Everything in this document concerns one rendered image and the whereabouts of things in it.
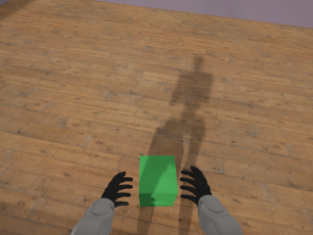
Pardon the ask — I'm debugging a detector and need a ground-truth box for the robot left hand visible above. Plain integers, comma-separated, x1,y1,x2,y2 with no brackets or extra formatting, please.
101,171,133,208

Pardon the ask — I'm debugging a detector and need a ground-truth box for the left robot forearm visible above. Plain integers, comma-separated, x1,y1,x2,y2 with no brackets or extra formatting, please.
70,198,114,235

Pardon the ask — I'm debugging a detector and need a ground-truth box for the carton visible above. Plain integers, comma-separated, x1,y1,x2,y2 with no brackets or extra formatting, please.
139,156,178,207

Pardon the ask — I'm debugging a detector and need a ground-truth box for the robot right hand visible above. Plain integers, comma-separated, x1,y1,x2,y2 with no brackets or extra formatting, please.
179,165,212,207

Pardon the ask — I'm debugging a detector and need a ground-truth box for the right robot forearm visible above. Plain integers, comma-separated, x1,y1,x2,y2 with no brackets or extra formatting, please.
198,195,244,235

